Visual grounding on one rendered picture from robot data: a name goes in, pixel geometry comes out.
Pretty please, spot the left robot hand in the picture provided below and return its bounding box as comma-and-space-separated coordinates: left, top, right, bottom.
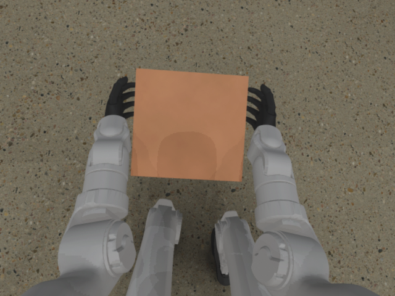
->
105, 76, 135, 119

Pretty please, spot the right robot hand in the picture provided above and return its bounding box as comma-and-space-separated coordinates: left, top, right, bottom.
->
246, 84, 277, 130

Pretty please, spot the robot left forearm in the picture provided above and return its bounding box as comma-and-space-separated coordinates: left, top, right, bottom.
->
58, 115, 131, 270

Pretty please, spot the left robot thigh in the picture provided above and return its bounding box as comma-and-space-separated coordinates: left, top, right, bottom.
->
126, 205, 183, 296

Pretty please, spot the right robot upper arm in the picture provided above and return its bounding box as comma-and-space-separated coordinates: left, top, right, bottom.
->
251, 230, 380, 296

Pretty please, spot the robot right forearm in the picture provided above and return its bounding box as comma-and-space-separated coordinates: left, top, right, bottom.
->
247, 125, 321, 245

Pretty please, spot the carton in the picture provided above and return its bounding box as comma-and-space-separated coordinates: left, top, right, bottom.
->
131, 68, 249, 182

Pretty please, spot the robot right shin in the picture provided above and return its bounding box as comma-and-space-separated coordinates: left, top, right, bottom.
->
218, 210, 250, 274

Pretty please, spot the left robot upper arm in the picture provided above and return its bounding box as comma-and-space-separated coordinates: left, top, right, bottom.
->
21, 218, 136, 296

